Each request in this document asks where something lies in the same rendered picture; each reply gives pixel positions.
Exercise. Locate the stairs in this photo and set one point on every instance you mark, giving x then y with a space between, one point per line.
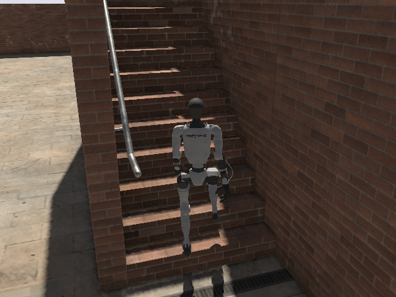
165 61

